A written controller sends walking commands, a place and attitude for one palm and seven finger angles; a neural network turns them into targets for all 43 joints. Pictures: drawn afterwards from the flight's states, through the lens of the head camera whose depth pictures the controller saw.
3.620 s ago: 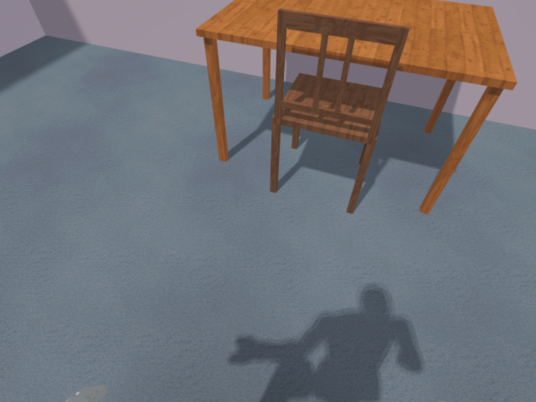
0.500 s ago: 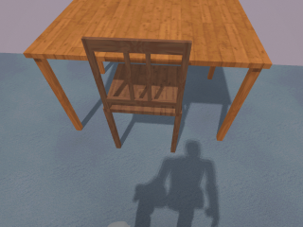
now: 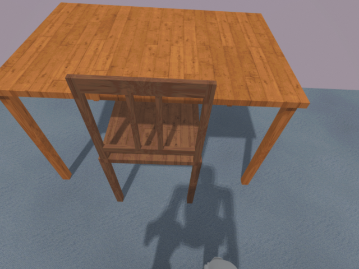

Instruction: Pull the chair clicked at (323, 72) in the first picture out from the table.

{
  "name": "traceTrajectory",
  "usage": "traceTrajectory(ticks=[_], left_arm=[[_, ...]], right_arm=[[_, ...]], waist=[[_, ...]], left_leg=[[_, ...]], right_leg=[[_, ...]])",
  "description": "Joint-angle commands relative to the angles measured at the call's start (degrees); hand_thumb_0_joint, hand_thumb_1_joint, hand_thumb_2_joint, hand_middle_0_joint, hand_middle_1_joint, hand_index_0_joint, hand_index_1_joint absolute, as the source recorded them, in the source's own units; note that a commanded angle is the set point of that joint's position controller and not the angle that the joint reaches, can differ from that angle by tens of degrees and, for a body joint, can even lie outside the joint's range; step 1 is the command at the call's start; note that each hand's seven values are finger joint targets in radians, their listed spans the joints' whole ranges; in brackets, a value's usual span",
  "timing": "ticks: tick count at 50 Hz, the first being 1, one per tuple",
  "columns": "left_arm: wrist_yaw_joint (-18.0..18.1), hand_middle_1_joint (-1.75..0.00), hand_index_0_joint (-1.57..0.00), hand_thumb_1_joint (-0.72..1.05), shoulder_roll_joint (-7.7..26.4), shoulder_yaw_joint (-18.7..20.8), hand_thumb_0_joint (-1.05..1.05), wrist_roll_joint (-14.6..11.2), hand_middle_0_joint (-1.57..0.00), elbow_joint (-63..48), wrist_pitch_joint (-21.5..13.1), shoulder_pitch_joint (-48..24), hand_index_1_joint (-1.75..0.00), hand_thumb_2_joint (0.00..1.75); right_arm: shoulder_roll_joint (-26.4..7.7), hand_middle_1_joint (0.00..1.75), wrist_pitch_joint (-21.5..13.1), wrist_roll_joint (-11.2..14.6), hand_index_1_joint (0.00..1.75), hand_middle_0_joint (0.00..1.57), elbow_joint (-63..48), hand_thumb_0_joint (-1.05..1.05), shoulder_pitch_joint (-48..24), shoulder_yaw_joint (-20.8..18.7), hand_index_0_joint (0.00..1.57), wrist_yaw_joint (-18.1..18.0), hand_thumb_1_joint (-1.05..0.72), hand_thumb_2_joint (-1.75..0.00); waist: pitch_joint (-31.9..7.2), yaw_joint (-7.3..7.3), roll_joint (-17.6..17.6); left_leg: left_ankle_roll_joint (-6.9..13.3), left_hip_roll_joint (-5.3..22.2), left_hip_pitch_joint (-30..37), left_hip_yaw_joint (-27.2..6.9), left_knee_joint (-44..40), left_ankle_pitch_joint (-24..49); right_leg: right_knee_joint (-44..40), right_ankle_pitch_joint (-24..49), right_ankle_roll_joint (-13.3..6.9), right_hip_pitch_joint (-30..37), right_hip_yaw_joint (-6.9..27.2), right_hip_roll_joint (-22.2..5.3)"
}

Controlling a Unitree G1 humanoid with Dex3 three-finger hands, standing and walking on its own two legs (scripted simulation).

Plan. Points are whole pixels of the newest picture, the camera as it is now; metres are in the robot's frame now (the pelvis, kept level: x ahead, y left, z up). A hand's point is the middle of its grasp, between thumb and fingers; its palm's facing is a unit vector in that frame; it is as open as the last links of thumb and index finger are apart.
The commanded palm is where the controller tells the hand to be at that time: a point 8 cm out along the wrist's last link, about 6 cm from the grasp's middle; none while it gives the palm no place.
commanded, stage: take the last steps up to it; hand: left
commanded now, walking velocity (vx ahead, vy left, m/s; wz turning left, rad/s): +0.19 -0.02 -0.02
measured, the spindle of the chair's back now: (134, 124) +0.58 +0.17 -0.10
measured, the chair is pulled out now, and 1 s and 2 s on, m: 0.00 0.00 0.00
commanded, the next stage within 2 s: come to a stop and stand still in 0.14 s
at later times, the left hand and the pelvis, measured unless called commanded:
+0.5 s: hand out of the picture +0.14 +0.15 -0.19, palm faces +0.08 -0.98 -0.17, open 7.3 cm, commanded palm none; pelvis +0.12 -0.02 -0.01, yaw +0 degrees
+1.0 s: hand out of the picture +0.09 +0.12 -0.18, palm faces +0.07 -0.97 -0.22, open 7.4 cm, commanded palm none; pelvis +0.09 -0.06 -0.01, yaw +1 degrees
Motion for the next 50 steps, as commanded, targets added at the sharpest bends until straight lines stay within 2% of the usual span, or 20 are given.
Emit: traceTrajectory(ticks=[1, 3, 4, 5, 6, 7, 9, 12, 15, 18, 20, 22, 26, 30, 34, 36, 37, 39, 44, 50], left_arm=[[-0.04, -0.3, -0.2, 0.9, 0.37, -0.28, 0.0, 0.03, -0.2, -3.8, -2.1, -1.44, -0.3, 0.9], [0.36, -0.3, -0.2, 0.9, 3.21, 0.58, 0.0, 0.3, -0.2, -0.44, -2.93, 7.51, -0.3, 0.9], [0.98, -0.3, -0.2, 0.9, 7.71, 1.55, 0.0, 0.49, -0.2, 1.35, -3.63, 13.51, -0.3, 0.9], [1.43, -0.3, -0.2, 0.9, 13.13, 2.62, 0.0, -0.03, -0.2, 2.13, -3.76, 17.91, -0.3, 0.9], [1.78, -0.3, -0.2, 0.9, 12.59, 2.17, 0.0, -0.63, -0.2, 2.0, -3.54, 16.5, -0.3, 0.9], [2.01, -0.3, -0.2, 0.9, 10.46, 1.83, 0.0, -0.5, -0.2, 1.21, -3.43, 11.9, -0.3, 0.9], [2.83, -0.3, -0.2, 0.9, 5.11, 0.77, 0.0, -0.31, -0.2, -0.15, -3.33, 5.7, -0.3, 0.9], [3.04, -0.3, -0.2, 0.9, 3.95, -0.29, 0.0, 0.29, -0.2, -0.97, -3.59, 2.64, -0.3, 0.9], [3.26, -0.3, -0.2, 0.9, 3.74, -0.99, 0.0, 0.12, -0.2, -0.37, -3.04, 2.38, -0.3, 0.9], [3.58, -0.3, -0.2, 0.9, 4.56, -1.21, 0.0, -0.74, -0.2, 0.6, -2.14, 1.41, -0.3, 0.9], [3.83, -0.3, -0.2, 0.9, 3.06, -1.54, 0.0, -0.94, -0.2, -0.03, -0.96, 3.47, -0.3, 0.9], [4.19, -0.3, -0.2, 0.9, 3.12, -1.83, 0.0, -0.76, -0.2, 1.12, 0.48, 5.78, -0.3, 0.9], [4.23, -0.3, -0.2, 0.9, 4.18, -1.54, 0.0, -0.51, -0.2, 0.97, 1.31, 6.68, -0.3, 0.9], [4.26, -0.3, -0.2, 0.9, 3.26, -1.29, 0.0, -0.42, -0.2, -0.27, 1.38, 6.56, -0.3, 0.9], [4.4, -0.3, -0.2, 0.9, 3.87, -1.38, 0.0, -0.01, -0.2, 0.32, 0.58, 10.36, -0.3, 0.9], [4.27, -0.3, -0.2, 0.9, 8.1, -1.77, 0.0, 0.22, -0.2, -0.73, -0.25, 5.91, -0.3, 0.9], [4.03, -0.3, -0.2, 0.9, 9.71, -1.43, 0.0, 0.14, -0.2, -1.26, -0.5, 4.19, -0.3, 0.9], [3.99, -0.3, -0.2, 0.9, 9.77, -1.46, 0.0, 0.19, -0.2, -1.32, -0.58, 2.97, -0.3, 0.9], [3.77, -0.3, -0.2, 0.9, 9.5, -0.84, 0.0, -0.03, -0.2, -0.57, -0.98, 4.13, -0.3, 0.9], [3.67, -0.3, -0.2, 0.9, 6.35, -1.33, 0.0, -0.51, -0.2, 0.49, -0.96, 3.62, -0.3, 0.9]], right_arm=[[-10.64, 0.3, -0.29, 0.2, 0.3, 0.2, -1.12, 0.0, 1.6, -2.94, 0.2, -0.4, -0.9, -0.9], [-9.53, 0.3, -0.14, 0.73, 0.3, 0.2, -0.8, 0.0, 1.08, -2.72, 0.2, -0.17, -0.9, -0.9], [-7.19, 0.3, -0.33, 1.22, 0.3, 0.2, -1.19, 0.0, 1.51, -2.34, 0.2, 0.38, -0.9, -0.9], [-4.56, 0.3, -0.4, 1.71, 0.3, 0.2, -2.89, 0.0, 2.64, -1.65, 0.2, 0.35, -0.9, -0.9], [-6.59, 0.3, 0.15, 1.72, 0.3, 0.2, -3.25, 0.0, 0.58, -2.0, 0.2, -0.07, -0.9, -0.9], [-5.74, 0.3, 0.23, 1.48, 0.3, 0.2, -3.44, 0.0, -1.8, -2.26, 0.2, -0.02, -0.9, -0.9], [-4.94, 0.3, 0.84, 0.92, 0.3, 0.2, -3.3, 0.0, -3.54, -2.36, 0.2, 0.14, -0.9, -0.9], [-2.85, 0.3, 1.77, 0.84, 0.3, 0.2, -2.54, 0.0, -1.06, -1.55, 0.2, 0.24, -0.9, -0.9], [-1.53, 0.3, 1.89, 1.33, 0.3, 0.2, -2.27, 0.0, -2.56, -0.29, 0.2, -0.18, -0.9, -0.9], [-4.32, 0.3, 2.09, 1.54, 0.3, 0.2, -1.46, 0.0, -2.27, -0.31, 0.2, -0.41, -0.9, -0.9], [-8.97, 0.3, 1.8, 1.41, 0.3, 0.2, -3.5, 0.0, -5.7, -0.9, 0.2, -0.65, -0.9, -0.9], [-10.09, 0.3, 2.07, 1.48, 0.3, 0.2, -4.34, 0.0, -9.91, -0.89, 0.2, -1.46, -0.9, -0.9], [-11.95, 0.3, 2.89, 1.14, 0.3, 0.2, -5.95, 0.0, -11.76, -2.21, 0.2, -1.93, -0.9, -0.9], [-13.49, 0.3, 3.94, 0.86, 0.3, 0.2, -7.07, 0.0, -13.27, -3.46, 0.2, -1.42, -0.9, -0.9], [-11.84, 0.3, 4.33, 1.56, 0.3, 0.2, -7.52, 0.0, -15.12, -3.57, 0.2, -0.62, -0.9, -0.9], [-7.69, 0.3, 4.81, 2.19, 0.3, 0.2, -8.05, 0.0, -14.49, -2.72, 0.2, 0.19, -0.9, -0.9], [-7.59, 0.3, 5.63, 1.78, 0.3, 0.2, -7.9, 0.0, -15.62, -2.56, 0.2, 0.39, -0.9, -0.9], [-8.05, 0.3, 5.95, 1.27, 0.3, 0.2, -7.15, 0.0, -15.15, -2.67, 0.2, 0.61, -0.9, -0.9], [-8.12, 0.3, 4.77, 1.3, 0.3, 0.2, -5.14, 0.0, -11.78, -1.96, 0.2, 0.55, -0.9, -0.9], [-9.82, 0.3, 3.38, 1.16, 0.3, 0.2, -2.9, 0.0, -7.89, -0.89, 0.2, -0.54, -0.9, -0.9]], waist=[[1.93, 0.57, 10.19], [-2.52, 4.66, 4.71], [-6.82, 7.07, -4.89], [-10.4, 7.02, -16.47], [-10.42, 7.09, -12.26], [-7.01, 5.84, -11.69], [-2.49, 2.92, -3.83], [-2.75, 0.0, -3.8], [-3.55, 0.85, -2.57], [-4.59, 0.34, -3.67], [-2.61, 2.7, 6.04], [-1.66, 3.98, 15.91], [-4.65, 3.19, 11.38], [-6.53, 2.59, 7.58], [-7.04, 4.17, 4.15], [-3.38, 1.36, -6.3], [-1.03, 1.85, -10.85], [2.67, 1.92, -9.83], [0.39, 2.67, -6.33], [-2.18, 2.84, -0.68]], left_leg=[[8.48, 12.06, -4.09, -5.88, -1.59, 17.23], [5.55, 8.12, -8.92, -3.05, 10.04, 14.94], [3.34, 4.27, -19.08, -0.01, 22.34, 5.5], [1.74, -1.87, -27.96, -0.51, 38.55, -18.27], [2.29, -0.96, -27.99, -6.51, 46.63, -19.63], [2.46, 0.57, -29.93, -8.2, 50.65, -15.27], [2.02, 3.21, -27.96, -9.32, 48.16, -9.03], [0.52, 2.32, -20.37, -6.86, 35.09, -7.63], [-0.53, -0.06, -13.79, -6.17, 21.38, -3.11], [-0.85, 0.47, -5.16, -7.4, 4.35, 11.99], [2.69, 7.91, -6.23, -13.54, 2.7, 33.52], [6.9, 11.27, -8.48, -17.1, -1.13, 42.12], [10.48, 13.08, 0.45, -16.42, 1.42, 53.18], [10.87, 12.81, 0.48, -14.36, 3.27, 48.96], [5.81, 7.96, -6.92, -12.25, 7.06, 24.18], [0.03, -0.71, -10.52, -7.54, 9.61, -0.26], [-0.74, -2.25, -9.68, -7.47, 11.83, -5.6], [-0.32, -1.9, -10.66, -8.68, 15.55, -5.69], [-0.49, -2.16, -11.52, -8.38, 12.99, -2.18], [0.59, 2.21, -4.59, -11.11, 3.95, 15.3]], right_leg=[[-10.21, 2.01, -0.73, 6.86, -3.54, 2.41], [-17.39, 7.19, -1.59, 22.48, -3.7, 3.65], [-19.36, 9.78, -4.34, 34.33, 7.06, -4.81], [-26.51, 16.1, -9.91, 39.25, 24.64, -18.1], [-30.2, 11.95, -13.09, 33.36, 26.5, -19.1], [-31.37, 9.13, -13.22, 28.85, 25.07, -17.61], [-30.96, 12.88, -11.71, 19.93, 15.18, -13.93], [-30.32, 22.07, -9.95, 13.96, 5.92, -10.94], [-28.47, 27.92, -9.03, 13.77, 5.16, -9.0], [-22.3, 24.89, -4.91, 15.13, 3.23, -6.58], [-19.12, 11.29, -0.43, 13.97, 1.78, -1.66], [-13.39, -3.32, 1.76, 16.39, -0.05, 1.02], [-3.27, -11.94, 2.06, 9.58, 2.42, 1.4], [-4.13, -11.49, 2.43, 10.17, 2.61, 1.98], [-20.9, 4.47, 2.18, 19.27, 2.89, 1.08], [-28.42, 6.31, -3.13, 14.35, 15.26, -10.41], [-31.92, 1.26, -5.48, 8.85, 18.57, -12.46], [-33.98, -2.43, -7.08, 6.29, 18.8, -12.6], [-28.52, 9.38, -6.46, 13.83, 13.98, -10.7], [-22.76, 12.74, -1.8, 14.89, 7.44, -3.87]])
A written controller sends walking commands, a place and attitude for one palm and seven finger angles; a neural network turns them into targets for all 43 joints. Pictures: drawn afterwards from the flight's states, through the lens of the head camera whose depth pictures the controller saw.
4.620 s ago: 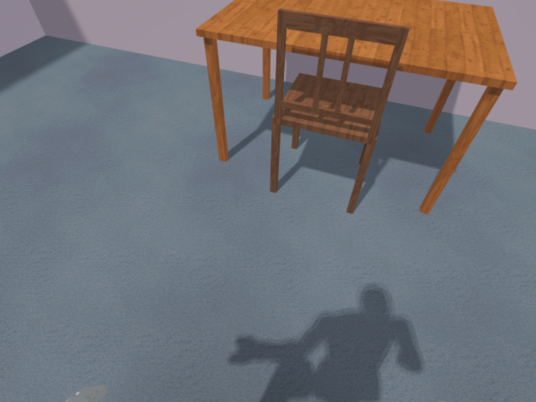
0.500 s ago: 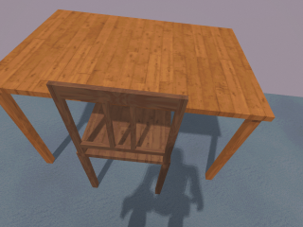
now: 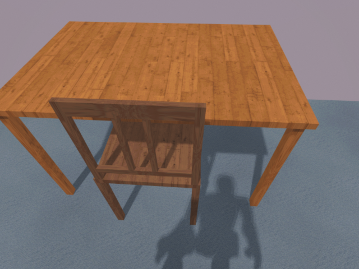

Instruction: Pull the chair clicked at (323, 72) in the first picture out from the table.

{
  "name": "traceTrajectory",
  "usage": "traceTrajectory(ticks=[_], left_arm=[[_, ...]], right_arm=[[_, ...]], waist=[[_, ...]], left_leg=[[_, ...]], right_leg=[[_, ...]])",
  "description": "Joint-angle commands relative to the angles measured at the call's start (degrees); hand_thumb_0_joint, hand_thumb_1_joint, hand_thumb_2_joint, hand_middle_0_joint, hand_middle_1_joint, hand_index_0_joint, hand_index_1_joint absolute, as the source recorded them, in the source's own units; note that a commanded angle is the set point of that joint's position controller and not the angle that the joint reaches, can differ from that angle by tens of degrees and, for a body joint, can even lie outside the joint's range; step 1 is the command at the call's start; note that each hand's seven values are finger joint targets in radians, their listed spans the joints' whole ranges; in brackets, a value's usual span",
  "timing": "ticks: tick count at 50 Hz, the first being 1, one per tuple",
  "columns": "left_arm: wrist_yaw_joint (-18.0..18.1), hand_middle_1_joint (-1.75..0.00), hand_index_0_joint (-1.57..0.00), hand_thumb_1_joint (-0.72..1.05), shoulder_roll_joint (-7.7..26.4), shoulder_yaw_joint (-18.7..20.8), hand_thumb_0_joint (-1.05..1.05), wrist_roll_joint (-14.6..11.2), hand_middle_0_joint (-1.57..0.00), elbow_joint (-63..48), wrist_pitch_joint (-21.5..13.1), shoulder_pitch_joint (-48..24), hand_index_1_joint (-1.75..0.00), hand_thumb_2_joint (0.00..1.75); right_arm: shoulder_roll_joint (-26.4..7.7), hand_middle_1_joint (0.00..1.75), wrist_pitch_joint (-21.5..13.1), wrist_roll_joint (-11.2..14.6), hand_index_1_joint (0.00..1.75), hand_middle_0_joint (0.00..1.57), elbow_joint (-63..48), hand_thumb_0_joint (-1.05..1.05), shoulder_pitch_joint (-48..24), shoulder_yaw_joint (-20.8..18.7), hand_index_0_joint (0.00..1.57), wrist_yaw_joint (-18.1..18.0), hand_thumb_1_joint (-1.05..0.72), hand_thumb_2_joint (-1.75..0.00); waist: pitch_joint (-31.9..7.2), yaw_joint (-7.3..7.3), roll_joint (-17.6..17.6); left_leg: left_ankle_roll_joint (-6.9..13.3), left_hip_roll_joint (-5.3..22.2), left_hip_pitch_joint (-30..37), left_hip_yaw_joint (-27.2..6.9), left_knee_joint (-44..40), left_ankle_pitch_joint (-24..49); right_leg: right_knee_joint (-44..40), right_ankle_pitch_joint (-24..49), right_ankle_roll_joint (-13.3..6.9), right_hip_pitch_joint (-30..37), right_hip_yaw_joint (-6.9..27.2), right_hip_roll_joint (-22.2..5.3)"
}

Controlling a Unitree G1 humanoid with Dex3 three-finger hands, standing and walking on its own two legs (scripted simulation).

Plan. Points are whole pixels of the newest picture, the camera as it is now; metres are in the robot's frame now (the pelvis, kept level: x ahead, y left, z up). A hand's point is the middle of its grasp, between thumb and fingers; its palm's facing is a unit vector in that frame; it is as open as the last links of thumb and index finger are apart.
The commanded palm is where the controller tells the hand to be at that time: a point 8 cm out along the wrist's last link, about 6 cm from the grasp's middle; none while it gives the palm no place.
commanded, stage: come to a stop and stand still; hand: left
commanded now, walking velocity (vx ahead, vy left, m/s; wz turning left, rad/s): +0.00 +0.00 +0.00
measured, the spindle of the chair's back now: (124, 146) +0.49 +0.22 -0.09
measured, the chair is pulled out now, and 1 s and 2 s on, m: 0.00 0.00 0.00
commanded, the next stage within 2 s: look again from close up in 0.28 s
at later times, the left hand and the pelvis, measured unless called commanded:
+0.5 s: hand out of the picture -0.01 +0.19 -0.17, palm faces -0.01 -0.97 -0.23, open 7.4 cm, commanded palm none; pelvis -0.02 +0.01 +0.00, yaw -1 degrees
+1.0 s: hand out of the picture -0.01 +0.21 -0.17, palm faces +0.01 -0.98 -0.21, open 7.4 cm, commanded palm none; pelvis -0.03 +0.04 +0.00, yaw -1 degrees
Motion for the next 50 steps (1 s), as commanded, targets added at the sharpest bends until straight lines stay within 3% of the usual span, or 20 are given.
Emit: traceTrajectory(ticks=[1, 3, 9, 18, 19, 20, 21, 22, 25, 28, 31, 33, 34, 37, 41, 50], left_arm=[[0.68, -0.3, -0.2, 0.9, 8.05, 1.25, 0.0, -0.32, -0.2, -2.03, -1.06, 0.35, -0.3, 0.9], [0.69, -0.3, -0.2, 0.9, 7.6, 1.02, 0.0, -0.39, -0.2, -1.26, -0.82, 0.31, -0.3, 0.9], [0.23, -0.3, -0.2, 0.9, 7.08, 0.63, 0.0, -0.33, -0.2, 0.15, -0.45, 0.14, -0.3, 0.9], [0.39, -0.3, -0.2, 0.9, 5.33, 0.27, 0.0, -0.25, -0.2, 0.94, -1.19, 2.36, -0.3, 0.9], [0.64, -0.3, -0.2, 0.9, 15.64, -1.34, 0.0, -0.78, -0.2, -4.17, -3.17, 0.29, -0.3, 0.9], [1.06, -0.3, -0.2, 0.9, 12.44, 0.28, 0.0, -0.36, -0.2, -4.79, -2.84, 3.21, -0.3, 0.9], [1.16, -0.3, -0.2, 0.9, 10.68, -0.45, 0.0, -0.14, -0.2, -4.81, -3.24, 2.71, -0.3, 0.9], [1.23, -0.3, -0.2, 0.9, 9.13, -0.52, 0.0, -0.2, -0.2, -4.87, -3.27, 3.08, -0.3, 0.9], [1.3, -0.3, -0.2, 0.9, 8.29, -0.42, 0.0, -0.19, -0.2, -5.38, -2.73, 2.63, -0.3, 0.9], [1.3, -0.3, -0.2, 0.9, 7.92, -0.26, 0.0, -0.09, -0.2, -5.64, -2.53, 2.74, -0.3, 0.9], [1.22, -0.3, -0.2, 0.9, 7.93, -0.17, 0.0, -0.01, -0.2, -5.53, -2.33, 3.35, -0.3, 0.9], [1.15, -0.3, -0.2, 0.9, 7.74, -0.12, 0.0, -0.03, -0.2, -5.58, -2.32, 3.6, -0.3, 0.9], [1.13, -0.3, -0.2, 0.9, 7.64, -0.29, 0.0, 0.06, -0.2, -5.61, -2.19, 4.05, -0.3, 0.9], [1.05, -0.3, -0.2, 0.9, 7.62, -0.11, 0.0, 0.01, -0.2, -5.4, -2.11, 3.77, -0.3, 0.9], [0.95, -0.3, -0.2, 0.9, 7.43, -0.15, 0.0, 0.11, -0.2, -5.19, -2.06, 3.84, -0.3, 0.9], [0.84, -0.3, -0.2, 0.9, 7.08, -0.28, 0.0, 0.13, -0.2, -3.75, -2.03, 4.15, -0.3, 0.9]], right_arm=[[-2.69, 0.3, -2.26, 0.15, 0.3, 0.2, -1.21, 0.0, 2.23, 0.6, 0.2, -0.36, -0.9, -0.9], [-2.72, 0.3, -2.42, 0.27, 0.3, 0.2, -0.94, 0.0, 1.66, 0.84, 0.2, -0.49, -0.9, -0.9], [-2.03, 0.3, -2.17, 0.34, 0.3, 0.2, 0.04, 0.0, 2.98, 1.25, 0.2, -0.51, -0.9, -0.9], [-0.54, 0.3, -2.71, 0.41, 0.3, 0.2, 0.65, 0.0, 5.4, 1.2, 0.2, -0.58, -0.9, -0.9], [-5.63, 0.3, -2.85, -1.51, 0.3, 0.2, -4.56, 0.0, 1.27, -0.09, 0.2, 0.46, -0.9, -0.9], [-5.29, 0.3, -4.07, -0.54, 0.3, 0.2, -5.61, 0.0, 1.25, -1.46, 0.2, 0.2, -0.9, -0.9], [-2.9, 0.3, -4.17, -0.08, 0.3, 0.2, -5.75, 0.0, 1.37, -1.06, 0.2, 0.23, -0.9, -0.9], [-1.42, 0.3, -3.91, 0.13, 0.3, 0.2, -5.57, 0.0, 2.35, -0.88, 0.2, 0.23, -0.9, -0.9], [-0.58, 0.3, -2.88, -0.14, 0.3, 0.2, -5.46, 0.0, 4.06, -0.46, 0.2, 0.4, -0.9, -0.9], [-1.36, 0.3, -2.93, 0.0, 0.3, 0.2, -5.57, 0.0, 3.93, -0.41, 0.2, 0.38, -0.9, -0.9], [-2.03, 0.3, -3.01, 0.1, 0.3, 0.2, -5.75, 0.0, 3.28, -0.23, 0.2, 0.43, -0.9, -0.9], [-2.66, 0.3, -3.24, 0.22, 0.3, 0.2, -5.87, 0.0, 2.67, -0.29, 0.2, 0.31, -0.9, -0.9], [-2.63, 0.3, -3.11, 0.14, 0.3, 0.2, -5.75, 0.0, 2.42, 0.05, 0.2, 0.39, -0.9, -0.9], [-3.12, 0.3, -3.08, 0.24, 0.3, 0.2, -5.82, 0.0, 1.43, -0.1, 0.2, 0.35, -0.9, -0.9], [-3.32, 0.3, -3.13, 0.32, 0.3, 0.2, -5.33, 0.0, 1.0, 0.03, 0.2, 0.42, -0.9, -0.9], [-3.36, 0.3, -2.94, 0.42, 0.3, 0.2, -3.55, 0.0, 0.74, 0.37, 0.2, 0.53, -0.9, -0.9]], waist=[[-2.21, 0.49, 1.12], [-2.65, 0.96, 2.89], [4.0, 0.85, 0.1], [2.74, 0.01, -2.11], [5.86, -1.88, 0.03], [2.27, 0.5, -1.37], [-2.59, -0.71, -1.57], [-4.27, -1.11, -2.95], [-1.29, -1.88, -4.84], [2.51, -1.75, -1.73], [2.9, -1.27, -1.9], [1.89, -0.93, 0.91], [1.84, -0.48, -0.23], [2.56, -0.68, 1.22], [1.89, -0.48, -0.44], [2.17, -0.5, -0.63]], left_leg=[[1.82, 4.78, 2.37, -3.12, -4.13, 16.96], [2.22, 5.17, 0.89, -3.63, -5.48, 16.23], [2.29, 4.15, -3.6, -4.26, -9.82, 2.38], [2.15, 3.78, -1.06, -3.58, -9.6, 3.63], [3.63, -1.25, -4.69, -3.9, -6.45, 9.33], [2.95, 2.99, -5.68, -3.46, -2.94, 2.26], [3.02, 1.89, -4.04, -3.76, -1.02, 4.58], [2.65, 1.38, -3.05, -3.11, 0.15, 3.68], [2.67, 0.61, -3.7, -2.38, 1.93, 1.4], [2.78, 1.47, -5.74, -3.14, 0.77, 3.3], [3.09, 2.11, -6.13, -3.94, -0.93, 3.91], [3.37, 2.84, -5.41, -4.64, -1.8, 6.4], [3.52, 3.23, -5.33, -4.66, -2.39, 5.78], [3.34, 3.16, -5.53, -4.79, -3.63, 3.85], [3.41, 3.38, -4.54, -4.65, -4.56, 4.38], [3.24, 3.38, -3.72, -4.28, -6.88, 1.33]], right_leg=[[-6.37, 14.05, -0.89, 1.23, 6.38, -6.67], [-6.33, 11.4, -0.17, 3.62, 5.53, -5.45], [-10.85, 1.37, 0.14, 1.79, 6.29, -4.45], [-11.67, 3.11, 0.33, 0.32, 6.89, -4.68], [-6.08, 5.53, -1.8, -0.27, 5.81, -1.23], [-6.53, 0.0, -1.38, -1.04, 7.55, -4.69], [-7.54, 3.51, -1.94, 0.76, 8.96, -5.98], [-8.81, 1.65, -1.89, 0.4, 9.47, -6.85], [-10.21, -3.66, -1.61, -3.02, 9.6, -7.01], [-8.3, -0.88, -1.06, -4.73, 7.94, -5.91], [-6.88, 1.53, -0.32, -3.56, 6.47, -5.06], [-5.41, 4.72, 0.08, -2.54, 5.35, -4.59], [-5.68, 4.51, 0.19, -1.61, 5.19, -4.34], [-5.74, 4.37, 0.5, -2.11, 4.86, -4.45], [-5.94, 5.94, 0.88, -1.03, 4.69, -4.59], [-7.4, 5.4, 1.06, -0.53, 5.14, -4.79]])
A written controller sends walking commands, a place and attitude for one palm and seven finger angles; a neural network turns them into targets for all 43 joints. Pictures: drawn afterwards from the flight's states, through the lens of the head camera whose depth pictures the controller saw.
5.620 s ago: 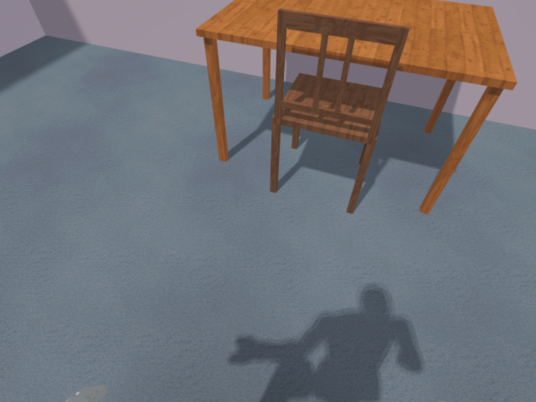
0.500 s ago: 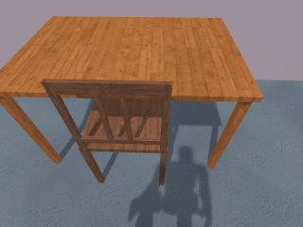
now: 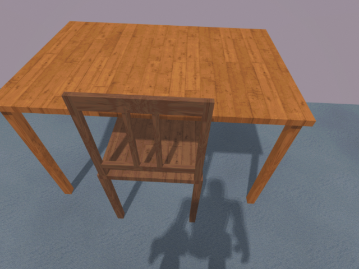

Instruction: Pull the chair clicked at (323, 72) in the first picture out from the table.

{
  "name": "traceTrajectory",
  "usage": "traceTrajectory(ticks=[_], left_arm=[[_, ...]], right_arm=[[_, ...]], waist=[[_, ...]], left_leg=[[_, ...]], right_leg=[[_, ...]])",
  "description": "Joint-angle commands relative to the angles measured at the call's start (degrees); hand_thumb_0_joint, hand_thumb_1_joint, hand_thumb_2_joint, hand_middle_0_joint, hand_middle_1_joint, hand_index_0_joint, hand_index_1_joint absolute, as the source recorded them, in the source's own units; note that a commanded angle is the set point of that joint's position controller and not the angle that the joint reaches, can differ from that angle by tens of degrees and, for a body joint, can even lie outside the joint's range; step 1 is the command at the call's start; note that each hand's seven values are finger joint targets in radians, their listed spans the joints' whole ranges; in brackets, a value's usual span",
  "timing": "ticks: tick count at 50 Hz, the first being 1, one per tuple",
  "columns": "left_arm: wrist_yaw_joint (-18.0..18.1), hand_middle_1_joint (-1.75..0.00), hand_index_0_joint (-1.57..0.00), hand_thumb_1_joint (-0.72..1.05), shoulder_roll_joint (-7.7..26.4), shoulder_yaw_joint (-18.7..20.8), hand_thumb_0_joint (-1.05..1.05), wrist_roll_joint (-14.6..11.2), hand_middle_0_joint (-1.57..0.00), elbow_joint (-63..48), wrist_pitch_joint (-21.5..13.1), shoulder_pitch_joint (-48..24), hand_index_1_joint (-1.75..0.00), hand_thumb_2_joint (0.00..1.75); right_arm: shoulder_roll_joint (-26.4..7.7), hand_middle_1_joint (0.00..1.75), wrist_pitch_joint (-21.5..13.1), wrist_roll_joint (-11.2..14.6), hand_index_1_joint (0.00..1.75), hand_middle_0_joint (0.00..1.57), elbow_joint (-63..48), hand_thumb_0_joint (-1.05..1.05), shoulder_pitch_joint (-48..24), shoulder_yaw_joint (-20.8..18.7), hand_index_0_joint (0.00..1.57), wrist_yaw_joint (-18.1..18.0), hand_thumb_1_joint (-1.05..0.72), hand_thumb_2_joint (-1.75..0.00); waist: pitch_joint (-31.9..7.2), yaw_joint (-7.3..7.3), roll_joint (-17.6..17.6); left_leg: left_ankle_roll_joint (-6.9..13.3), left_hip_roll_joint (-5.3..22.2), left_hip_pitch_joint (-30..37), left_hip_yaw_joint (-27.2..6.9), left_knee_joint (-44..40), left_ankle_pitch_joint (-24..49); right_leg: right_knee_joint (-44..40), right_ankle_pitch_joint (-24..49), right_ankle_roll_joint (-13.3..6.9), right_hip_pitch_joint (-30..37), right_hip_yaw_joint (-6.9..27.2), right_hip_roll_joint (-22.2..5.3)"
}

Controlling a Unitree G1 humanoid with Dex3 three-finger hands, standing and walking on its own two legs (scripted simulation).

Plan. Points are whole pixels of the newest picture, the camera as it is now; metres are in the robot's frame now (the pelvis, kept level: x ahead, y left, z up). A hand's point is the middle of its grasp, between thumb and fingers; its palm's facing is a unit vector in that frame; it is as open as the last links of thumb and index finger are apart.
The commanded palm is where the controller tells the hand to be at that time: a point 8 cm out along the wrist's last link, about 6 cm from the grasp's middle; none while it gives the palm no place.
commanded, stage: look again from close up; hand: left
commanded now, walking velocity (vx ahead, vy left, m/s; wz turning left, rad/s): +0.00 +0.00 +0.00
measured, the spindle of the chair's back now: (131, 141) +0.52 +0.20 -0.09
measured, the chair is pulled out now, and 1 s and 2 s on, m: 0.00 0.00 0.00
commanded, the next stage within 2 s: shuffle to correct the standing spot in 0.20 s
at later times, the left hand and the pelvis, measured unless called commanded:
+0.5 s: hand out of the picture -0.01 +0.16 -0.17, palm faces +0.03 -0.98 -0.18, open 7.4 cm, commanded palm none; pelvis +0.01 +0.00 +0.00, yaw -1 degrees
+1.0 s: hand out of the picture +0.08 +0.17 -0.18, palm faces +0.07 -0.98 -0.20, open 7.3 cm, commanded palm none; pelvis +0.08 +0.01 +0.00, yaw +0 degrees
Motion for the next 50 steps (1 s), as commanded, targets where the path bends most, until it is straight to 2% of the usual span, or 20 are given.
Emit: traceTrajectory(ticks=[1, 15, 18, 20, 26, 29, 32, 34, 37, 39, 40, 41, 42, 43, 44, 45, 46, 47, 48, 50], left_arm=[[0.5, -0.3, -0.2, 0.9, 6.02, 1.06, 0.0, 0.04, -0.2, -1.5, -1.16, 3.18, -0.3, 0.9], [0.62, -0.3, -0.2, 0.9, 4.95, 1.11, 0.0, -0.07, -0.2, 0.73, -1.32, 4.22, -0.3, 0.9], [0.35, -0.3, -0.2, 0.9, 4.6, 1.18, 0.0, 0.2, -0.2, 1.41, -1.38, 5.02, -0.3, 0.9], [0.14, -0.3, -0.2, 0.9, 4.76, 1.51, 0.0, 0.55, -0.2, 0.94, -0.89, 5.13, -0.3, 0.9], [-0.3, -0.3, -0.2, 0.9, 4.5, 2.51, 0.0, 0.25, -0.2, 0.68, -1.44, 7.07, -0.3, 0.9], [-0.51, -0.3, -0.2, 0.9, 4.55, 2.83, 0.0, 0.2, -0.2, 0.16, -1.3, 6.56, -0.3, 0.9], [-0.82, -0.3, -0.2, 0.9, 2.46, 2.68, 0.0, 0.28, -0.2, -0.14, -1.86, 6.54, -0.3, 0.9], [-0.94, -0.3, -0.2, 0.9, 1.37, 2.38, 0.0, 0.35, -0.2, -0.25, -2.31, 6.18, -0.3, 0.9], [-0.66, -0.3, -0.2, 0.9, 1.15, 2.56, 0.0, 0.15, -0.2, 1.08, -2.93, 8.74, -0.3, 0.9], [-0.02, -0.3, -0.2, 0.9, 4.64, 3.42, 0.0, -0.03, -0.2, 3.3, -3.01, 13.82, -0.3, 0.9], [0.49, -0.3, -0.2, 0.9, 5.76, 3.69, 0.0, -0.14, -0.2, 3.93, -2.98, 15.14, -0.3, 0.9], [0.94, -0.3, -0.2, 0.9, 5.28, 3.44, 0.0, -0.12, -0.2, 3.95, -2.76, 13.86, -0.3, 0.9], [1.22, -0.3, -0.2, 0.9, 4.77, 3.04, 0.0, 0.06, -0.2, 3.28, -2.42, 11.27, -0.3, 0.9], [1.38, -0.3, -0.2, 0.9, 4.66, 2.9, 0.0, -0.13, -0.2, 2.19, -1.99, 7.91, -0.3, 0.9], [1.34, -0.3, -0.2, 0.9, 4.34, 2.67, 0.0, -0.53, -0.2, 0.88, -1.57, 5.47, -0.3, 0.9], [1.59, -0.3, -0.2, 0.9, 3.55, 2.71, 0.0, -0.49, -0.2, -0.2, -1.33, 4.29, -0.3, 0.9], [1.87, -0.3, -0.2, 0.9, 3.28, 2.75, 0.0, -0.5, -0.2, -1.0, -1.04, 3.62, -0.3, 0.9], [2.0, -0.3, -0.2, 0.9, 3.14, 2.82, 0.0, -0.51, -0.2, -1.64, -0.59, 2.23, -0.3, 0.9], [1.88, -0.3, -0.2, 0.9, 2.87, 2.86, 0.0, -0.53, -0.2, -2.28, 0.03, 0.76, -0.3, 0.9], [1.52, -0.3, -0.2, 0.9, 2.3, 2.88, 0.0, -0.32, -0.2, -2.51, 0.3, 0.8, -0.3, 0.9]], right_arm=[[-5.88, 0.3, -0.96, 0.32, 0.3, 0.2, -1.36, 0.0, 2.0, -1.17, 0.2, -0.05, -0.9, -0.9], [-4.26, 0.3, -0.73, 0.52, 0.3, 0.2, 1.92, 0.0, 4.41, -1.06, 0.2, -0.12, -0.9, -0.9], [-4.12, 0.3, -0.48, 0.19, 0.3, 0.2, 2.78, 0.0, 5.73, -1.13, 0.2, -0.07, -0.9, -0.9], [-4.37, 0.3, 0.16, -0.1, 0.3, 0.2, 2.69, 0.0, 6.08, -1.44, 0.2, 0.0, -0.9, -0.9], [-2.33, 0.3, -0.64, -0.11, 0.3, 0.2, 2.47, 0.0, 8.05, -1.15, 0.2, -0.03, -0.9, -0.9], [-2.14, 0.3, -0.89, -0.09, 0.3, 0.2, 2.4, 0.0, 9.56, -1.21, 0.2, -0.09, -0.9, -0.9], [-3.12, 0.3, -1.9, 0.08, 0.3, 0.2, 2.81, 0.0, 11.41, -1.3, 0.2, -0.43, -0.9, -0.9], [-4.07, 0.3, -2.7, 0.26, 0.3, 0.2, 3.24, 0.0, 12.92, -1.49, 0.2, -0.76, -0.9, -0.9], [-3.71, 0.3, -3.16, 0.29, 0.3, 0.2, 3.13, 0.0, 11.19, -1.2, 0.2, -1.26, -0.9, -0.9], [-1.49, 0.3, -3.13, 0.36, 0.3, 0.2, 1.35, 0.0, 7.86, -0.7, 0.2, -1.2, -0.9, -0.9], [-0.99, 0.3, -2.74, 0.35, 0.3, 0.2, 0.75, 0.0, 6.58, -0.64, 0.2, -1.35, -0.9, -0.9], [-0.83, 0.3, -2.13, 0.46, 0.3, 0.2, 0.55, 0.0, 5.35, -0.69, 0.2, -1.59, -0.9, -0.9], [-0.4, 0.3, -1.66, 0.76, 0.3, 0.2, 0.83, 0.0, 5.66, -0.68, 0.2, -1.67, -0.9, -0.9], [-0.29, 0.3, -1.39, 0.98, 0.3, 0.2, 1.84, 0.0, 7.78, -0.73, 0.2, -1.66, -0.9, -0.9], [-1.55, 0.3, -1.37, 0.74, 0.3, 0.2, 2.91, 0.0, 9.31, -1.22, 0.2, -1.72, -0.9, -0.9], [-3.73, 0.3, -1.34, 0.51, 0.3, 0.2, 3.48, 0.0, 11.5, -1.73, 0.2, -2.15, -0.9, -0.9], [-4.64, 0.3, -1.07, 0.5, 0.3, 0.2, 3.63, 0.0, 12.35, -2.1, 0.2, -2.41, -0.9, -0.9], [-5.4, 0.3, -0.82, 0.52, 0.3, 0.2, 3.47, 0.0, 12.3, -2.37, 0.2, -2.37, -0.9, -0.9], [-5.9, 0.3, -0.53, 0.37, 0.3, 0.2, 2.83, 0.0, 10.99, -2.44, 0.2, -2.33, -0.9, -0.9], [-5.82, 0.3, -0.4, 0.07, 0.3, 0.2, 1.41, 0.0, 8.21, -2.4, 0.2, -2.31, -0.9, -0.9]], waist=[[1.41, -0.11, 1.25], [2.46, -0.25, 0.3], [2.43, -0.32, 0.09], [6.23, -0.24, -0.49], [6.3, -0.1, -2.49], [7.9, -0.72, -0.7], [5.53, -0.95, 3.92], [3.48, -0.88, 6.02], [1.81, 1.01, 2.71], [1.97, 2.86, -7.95], [0.59, 2.79, -11.41], [1.06, 2.31, -10.82], [1.18, 1.13, -9.13], [-0.09, -0.77, -6.34], [-0.01, -1.3, -0.78], [-0.76, -1.67, 4.84], [-1.72, -1.78, 8.35], [-1.58, -1.89, 10.76], [0.3, -1.85, 11.53], [1.02, -0.77, 7.93]], left_leg=[[0.3, 5.33, -2.19, -6.13, -8.6, -0.46], [0.1, 5.26, -2.18, -5.79, -9.57, -1.81], [0.38, 4.9, -2.19, -5.82, -10.28, -11.15], [0.73, 4.57, -5.5, -6.24, -10.52, -18.34], [1.01, 2.73, -5.48, -3.62, -5.08, -13.85], [1.38, 3.02, -4.98, -4.19, -5.61, -14.98], [3.08, 6.4, -1.53, -8.1, -8.79, -11.59], [4.78, 9.36, 1.56, -10.49, -9.64, -1.37], [4.37, 7.31, -0.37, -6.29, -1.62, 14.64], [0.7, 1.48, -11.28, 0.32, 7.3, 8.75], [-0.58, 1.15, -13.23, 1.77, 10.16, 1.15], [-1.23, 1.72, -12.66, 1.05, 9.68, -7.52], [-1.49, 2.12, -9.65, 0.63, 5.84, -7.34], [-1.47, 2.91, -2.94, 0.29, -1.53, 3.61], [-1.03, 4.23, 3.78, -0.8, -2.9, 24.24], [-0.18, 6.92, 8.8, -2.34, -0.09, 45.1], [0.95, 9.38, 12.72, -4.27, 0.55, 58.9], [2.63, 11.75, 15.35, -6.45, -0.47, 66.82], [4.32, 13.0, 14.89, -7.38, -2.12, 66.36], [5.71, 12.92, 12.89, -7.13, -2.83, 58.23]], right_leg=[[-5.45, 1.01, -1.81, -0.6, 3.3, -2.94], [-6.73, -0.35, -1.87, -0.73, 3.6, -2.97], [-7.61, -10.63, -2.07, -1.84, 3.64, -2.64], [-8.65, -19.1, -2.26, -4.85, 4.53, -2.08], [-8.96, -20.22, -4.54, -4.88, 7.72, -3.85], [-7.16, -20.96, -5.04, -7.31, 7.12, -3.28], [-0.39, -9.95, -4.42, -6.55, 2.76, -0.96], [5.17, -1.54, -3.67, -5.5, -0.9, 0.74], [3.55, 5.12, -4.5, 1.19, 0.73, -0.71], [-0.35, 26.93, -7.27, 12.65, 8.74, -7.7], [-1.02, 39.93, -8.83, 15.65, 11.67, -11.99], [-0.37, 48.26, -9.94, 15.03, 11.24, -13.24], [0.71, 51.14, -9.44, 12.78, 9.31, -12.74], [3.06, 49.65, -7.23, 9.4, 5.9, -10.13], [5.89, 42.43, -4.4, 4.42, 2.24, -5.78], [7.64, 32.07, -2.76, 1.01, 0.65, -3.51], [8.66, 18.53, -2.06, -1.81, -0.85, -1.95], [9.8, 0.29, -1.46, -5.23, -1.66, 0.02], [10.94, -10.38, -1.31, -7.21, -1.34, 0.82], [8.31, -10.76, -1.78, -5.88, -0.38, 0.44]])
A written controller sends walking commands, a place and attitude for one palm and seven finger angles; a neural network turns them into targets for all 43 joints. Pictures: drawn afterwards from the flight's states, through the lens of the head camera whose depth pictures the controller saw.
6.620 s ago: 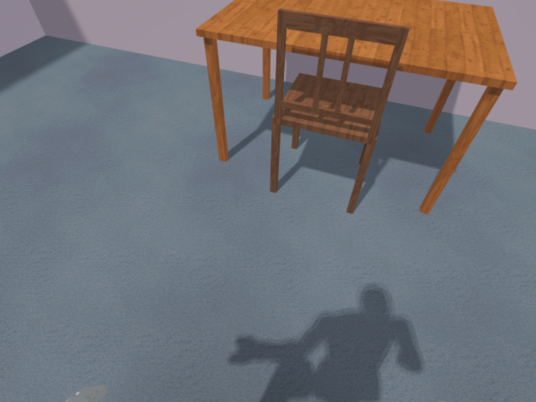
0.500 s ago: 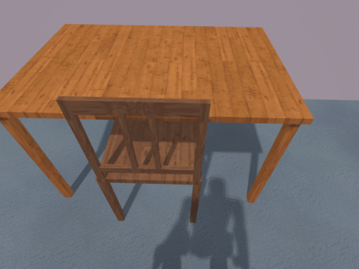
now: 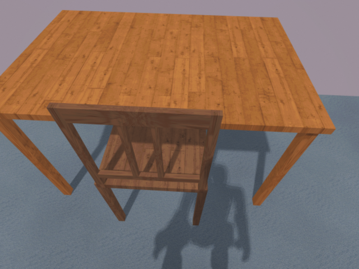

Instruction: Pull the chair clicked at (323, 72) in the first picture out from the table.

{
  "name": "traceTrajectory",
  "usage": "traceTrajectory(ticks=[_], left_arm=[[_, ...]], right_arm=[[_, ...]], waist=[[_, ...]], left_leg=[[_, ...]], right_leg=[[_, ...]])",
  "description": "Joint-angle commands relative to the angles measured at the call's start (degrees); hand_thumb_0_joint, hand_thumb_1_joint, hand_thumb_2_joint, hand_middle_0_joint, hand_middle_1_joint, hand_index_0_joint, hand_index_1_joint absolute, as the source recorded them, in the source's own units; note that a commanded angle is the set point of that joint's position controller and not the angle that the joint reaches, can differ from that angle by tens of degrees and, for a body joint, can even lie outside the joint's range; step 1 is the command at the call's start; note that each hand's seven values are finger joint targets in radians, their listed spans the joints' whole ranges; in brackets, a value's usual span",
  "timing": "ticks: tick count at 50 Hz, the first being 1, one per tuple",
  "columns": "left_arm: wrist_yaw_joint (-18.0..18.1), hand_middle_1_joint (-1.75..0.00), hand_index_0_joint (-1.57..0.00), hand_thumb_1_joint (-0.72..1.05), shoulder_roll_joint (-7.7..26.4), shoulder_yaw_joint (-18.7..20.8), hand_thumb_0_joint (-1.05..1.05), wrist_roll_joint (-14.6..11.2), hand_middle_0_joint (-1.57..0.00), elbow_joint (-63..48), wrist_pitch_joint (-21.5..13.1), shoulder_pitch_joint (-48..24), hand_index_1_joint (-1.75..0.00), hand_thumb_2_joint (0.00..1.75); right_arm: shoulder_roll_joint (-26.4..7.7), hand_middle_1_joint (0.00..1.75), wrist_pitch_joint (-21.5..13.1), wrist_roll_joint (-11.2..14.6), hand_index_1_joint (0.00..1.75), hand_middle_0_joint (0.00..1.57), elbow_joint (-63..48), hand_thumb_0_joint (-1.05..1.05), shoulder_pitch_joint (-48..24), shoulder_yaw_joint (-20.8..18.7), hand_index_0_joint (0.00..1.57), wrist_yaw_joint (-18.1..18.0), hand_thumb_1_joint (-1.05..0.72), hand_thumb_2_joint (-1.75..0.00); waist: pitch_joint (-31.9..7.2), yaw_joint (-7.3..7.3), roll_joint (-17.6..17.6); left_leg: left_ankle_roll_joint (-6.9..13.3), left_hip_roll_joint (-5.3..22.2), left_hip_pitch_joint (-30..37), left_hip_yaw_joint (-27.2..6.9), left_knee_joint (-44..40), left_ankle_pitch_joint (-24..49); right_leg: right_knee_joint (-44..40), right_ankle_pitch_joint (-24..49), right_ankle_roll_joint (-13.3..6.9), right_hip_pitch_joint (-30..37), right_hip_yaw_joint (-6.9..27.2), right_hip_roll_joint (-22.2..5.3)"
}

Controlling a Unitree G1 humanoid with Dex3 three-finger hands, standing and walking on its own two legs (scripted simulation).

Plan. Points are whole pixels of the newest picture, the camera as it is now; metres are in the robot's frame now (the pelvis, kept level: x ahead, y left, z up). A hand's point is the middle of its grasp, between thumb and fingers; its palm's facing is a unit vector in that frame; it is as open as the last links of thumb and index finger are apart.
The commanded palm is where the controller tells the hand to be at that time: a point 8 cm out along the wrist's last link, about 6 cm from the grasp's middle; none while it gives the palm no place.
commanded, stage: come to a stop and stand still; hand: left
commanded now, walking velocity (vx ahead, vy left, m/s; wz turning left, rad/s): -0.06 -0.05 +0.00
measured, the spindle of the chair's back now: (129, 152) +0.44 +0.18 -0.09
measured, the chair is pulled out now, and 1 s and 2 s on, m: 0.00 0.00 0.00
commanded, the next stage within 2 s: look again from close up in 0.82 s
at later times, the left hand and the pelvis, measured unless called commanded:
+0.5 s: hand out of the picture +0.01 +0.18 -0.17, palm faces +0.02 -0.98 -0.21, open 7.3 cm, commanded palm none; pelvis -0.05 +0.01 +0.00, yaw +0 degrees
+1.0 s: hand out of the picture -0.09 +0.16 -0.17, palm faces +0.02 -0.99 -0.17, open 7.4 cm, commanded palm none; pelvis -0.05 +0.01 +0.01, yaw +0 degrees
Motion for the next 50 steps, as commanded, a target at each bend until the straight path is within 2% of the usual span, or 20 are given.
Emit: traceTrajectory(ticks=[1, 2, 3, 4, 5, 6, 7, 8, 9, 10, 11, 13, 14, 15, 17, 19, 22, 25, 31, 50], left_arm=[[0.19, -0.3, -0.2, 0.9, 4.94, 1.11, 0.0, 0.1, -0.2, -4.03, -0.82, 3.01, -0.3, 0.9], [0.08, -0.3, -0.2, 0.9, 5.43, 1.12, 0.0, 0.2, -0.2, -3.51, -1.12, 4.92, -0.3, 0.9], [0.12, -0.3, -0.2, 0.9, 6.7, 1.18, 0.0, 0.32, -0.2, -2.89, -1.56, 6.0, -0.3, 0.9], [0.02, -0.3, -0.2, 0.9, 8.13, 1.03, 0.0, 0.14, -0.2, -2.87, -1.89, 5.63, -0.3, 0.9], [-0.02, -0.3, -0.2, 0.9, 8.83, 0.85, 0.0, 0.29, -0.2, -2.71, -2.04, 4.42, -0.3, 0.9], [-0.05, -0.3, -0.2, 0.9, 9.12, 0.73, 0.0, 0.36, -0.2, -2.63, -2.14, 3.61, -0.3, 0.9], [-0.09, -0.3, -0.2, 0.9, 9.19, 0.59, 0.0, 0.35, -0.2, -2.71, -2.15, 2.85, -0.3, 0.9], [1.95, -0.3, -0.2, 0.9, 11.72, 0.85, 0.0, 0.61, -0.2, -1.73, -3.11, 6.82, -0.3, 0.9], [1.79, -0.3, -0.2, 0.9, 13.73, 1.52, 0.0, 1.05, -0.2, -4.19, -3.44, 5.98, -0.3, 0.9], [1.5, -0.3, -0.2, 0.9, 13.27, 1.25, 0.0, 0.52, -0.2, -5.62, -3.45, 6.06, -0.3, 0.9], [1.24, -0.3, -0.2, 0.9, 11.66, 0.31, 0.0, 0.31, -0.2, -6.18, -3.28, 4.38, -0.3, 0.9], [0.69, -0.3, -0.2, 0.9, 11.22, -0.26, 0.0, 0.02, -0.2, -7.36, -3.0, 2.26, -0.3, 0.9], [0.47, -0.3, -0.2, 0.9, 10.77, -0.58, 0.0, 0.05, -0.2, -7.59, -2.7, 1.44, -0.3, 0.9], [0.34, -0.3, -0.2, 0.9, 10.3, -0.8, 0.0, 0.07, -0.2, -7.71, -2.41, 1.3, -0.3, 0.9], [-0.03, -0.3, -0.2, 0.9, 9.89, -1.28, 0.0, 0.12, -0.2, -7.49, -1.96, 0.77, -0.3, 0.9], [-0.39, -0.3, -0.2, 0.9, 9.83, -1.43, 0.0, 0.15, -0.2, -7.62, -1.65, 0.12, -0.3, 0.9], [-0.72, -0.3, -0.2, 0.9, 9.46, -1.56, 0.0, 0.29, -0.2, -7.78, -1.39, 0.35, -0.3, 0.9], [-0.86, -0.3, -0.2, 0.9, 9.5, -1.29, 0.0, 0.5, -0.2, -7.96, -1.14, 1.58, -0.3, 0.9], [-0.92, -0.3, -0.2, 0.9, 8.72, -1.26, 0.0, 0.66, -0.2, -7.34, -1.23, 4.36, -0.3, 0.9], [-0.44, -0.3, -0.2, 0.9, 5.41, -2.19, 0.0, 0.1, -0.2, -0.8, -2.54, 8.74, -0.3, 0.9]], right_arm=[[-7.52, 0.3, 0.23, 0.15, 0.3, 0.2, -1.54, 0.0, 5.05, -1.55, 0.2, -0.03, -0.9, -0.9], [-7.56, 0.3, 0.21, 0.31, 0.3, 0.2, -2.28, 0.0, 3.68, -1.56, 0.2, 0.07, -0.9, -0.9], [-7.02, 0.3, 0.25, 0.44, 0.3, 0.2, -2.81, 0.0, 3.12, -1.62, 0.2, 0.15, -0.9, -0.9], [-6.21, 0.3, 0.43, 0.62, 0.3, 0.2, -3.2, 0.0, 3.2, -1.67, 0.2, 0.37, -0.9, -0.9], [-5.37, 0.3, 0.85, 0.58, 0.3, 0.2, -3.12, 0.0, 2.96, -1.47, 0.2, 0.53, -0.9, -0.9], [-5.16, 0.3, 1.04, 0.51, 0.3, 0.2, -2.76, 0.0, 3.13, -1.36, 0.2, 0.64, -0.9, -0.9], [-5.26, 0.3, 1.01, 0.46, 0.3, 0.2, -2.47, 0.0, 3.0, -1.27, 0.2, 0.71, -0.9, -0.9], [-9.42, 0.3, -0.35, 0.69, 0.3, 0.2, -6.82, 0.0, -0.86, -2.08, 0.2, 1.36, -0.9, -0.9], [-8.37, 0.3, -0.79, 0.97, 0.3, 0.2, -8.63, 0.0, 0.37, -1.59, 0.2, 1.64, -0.9, -0.9], [-5.6, 0.3, -1.16, 0.87, 0.3, 0.2, -8.58, 0.0, 2.69, -1.17, 0.2, 1.82, -0.9, -0.9], [-5.57, 0.3, -1.02, 0.69, 0.3, 0.2, -7.94, 0.0, 2.3, -0.93, 0.2, 1.7, -0.9, -0.9], [-6.73, 0.3, -0.72, 0.52, 0.3, 0.2, -7.34, 0.0, 2.6, -1.02, 0.2, 1.59, -0.9, -0.9], [-7.15, 0.3, -0.64, 0.18, 0.3, 0.2, -7.32, 0.0, 2.89, -0.9, 0.2, 1.54, -0.9, -0.9], [-7.68, 0.3, -0.49, 0.11, 0.3, 0.2, -7.68, 0.0, 2.08, -0.69, 0.2, 1.49, -0.9, -0.9], [-7.8, 0.3, -0.35, 0.25, 0.3, 0.2, -8.34, 0.0, 0.4, -0.27, 0.2, 1.66, -0.9, -0.9], [-8.03, 0.3, -0.46, 0.16, 0.3, 0.2, -8.43, 0.0, -0.04, -0.09, 0.2, 1.96, -0.9, -0.9], [-8.6, 0.3, -0.41, 0.08, 0.3, 0.2, -8.43, 0.0, 0.15, 0.05, 0.2, 2.34, -0.9, -0.9], [-8.89, 0.3, -0.33, -0.11, 0.3, 0.2, -8.24, 0.0, 1.26, -0.13, 0.2, 2.61, -0.9, -0.9], [-8.79, 0.3, -0.3, -0.09, 0.3, 0.2, -7.35, 0.0, 3.12, -0.19, 0.2, 2.78, -0.9, -0.9], [-4.56, 0.3, -1.51, 0.89, 0.3, 0.2, 0.06, 0.0, 8.06, 1.06, 0.2, 1.98, -0.9, -0.9]], waist=[[-2.44, 0.39, 5.67], [-4.37, 1.11, 3.86], [-5.77, 0.97, 1.15], [-5.62, 0.36, -0.8], [-4.58, -0.18, -4.57], [-4.72, -0.54, -7.25], [-4.78, -0.69, -7.05], [-8.17, 0.79, -14.03], [-11.12, -0.01, -11.23], [-15.12, -0.85, -12.94], [-14.71, -1.33, -10.43], [-9.99, -1.47, -0.7], [-8.16, -1.31, 1.78], [-5.76, -0.94, 3.53], [-2.15, -0.7, 2.73], [-0.86, -0.47, 0.76], [1.64, -0.6, 0.13], [2.28, -0.33, 2.35], [1.75, -0.11, -0.14], [-0.05, -0.11, -1.17]], left_leg=[[4.2, 11.87, 6.86, -7.81, -2.66, 59.45], [2.69, 10.19, 5.79, -7.0, -1.01, 52.89], [0.7, 7.5, 2.49, -5.84, 0.46, 42.18], [-0.55, 6.06, -0.24, -5.36, -1.39, 27.73], [-1.39, 4.79, -1.51, -4.72, -1.58, 20.99], [-1.79, 4.24, -1.63, -4.08, -1.99, 18.28], [-1.9, 4.37, -1.15, -3.85, -2.79, 19.13], [-2.25, 4.99, -4.76, -1.31, 8.28, 22.23], [-3.13, 1.52, -11.25, 0.14, 6.96, 12.66], [-2.03, 1.66, -11.68, -1.69, 1.57, 2.66], [-1.97, 1.03, -7.44, -1.42, -1.44, 6.2], [-1.3, 3.98, -3.36, -3.96, -2.18, 19.06], [-1.17, 5.68, -2.43, -4.85, -1.54, 27.28], [-1.22, 6.24, -3.05, -5.89, -1.69, 29.37], [-0.95, 6.49, -4.78, -7.19, -4.41, 23.56], [-0.44, 6.63, -6.1, -8.12, -6.81, 18.65], [-0.42, 5.67, -8.53, -8.24, -10.2, 3.85], [-0.22, 5.6, -11.37, -9.21, -13.03, -4.27], [0.22, 5.59, -12.62, -9.66, -14.03, -7.67], [0.19, 5.22, -6.57, -6.65, -10.45, 8.06]], right_leg=[[-4.69, 2.95, -0.79, -3.85, -0.04, 0.46], [-8.92, 12.49, -1.06, -0.44, 1.09, 0.0], [-10.19, 28.5, -2.17, 3.29, 4.75, -2.33], [-10.69, 35.26, -3.77, 4.47, 7.1, -5.72], [-10.56, 39.64, -4.63, 4.48, 8.23, -7.47], [-10.28, 42.76, -4.98, 4.78, 8.27, -7.95], [-9.72, 44.46, -4.69, 4.87, 7.47, -7.61], [-7.23, 64.79, -1.01, 7.44, 7.52, -6.53], [-4.71, 78.68, -3.67, 17.72, 9.09, -10.0], [-2.38, 75.56, -5.12, 18.97, 9.16, -11.55], [-1.41, 70.81, -4.55, 15.59, 7.59, -10.22], [-4.02, 50.26, -3.16, 7.39, 6.5, -6.65], [-5.48, 41.12, -3.16, 4.64, 5.47, -5.1], [-7.26, 32.87, -3.1, 3.02, 4.91, -4.32], [-10.85, 21.44, -2.78, 0.99, 4.93, -3.42], [-12.55, 14.9, -2.32, 0.8, 4.65, -2.48], [-15.7, 5.07, -1.9, -1.21, 5.46, -2.46], [-15.28, 2.78, -1.79, -1.08, 4.79, -1.88], [-15.13, 1.03, -1.61, -1.61, 4.28, -1.69], [-15.33, 12.29, -1.94, -0.13, 4.88, -2.9]])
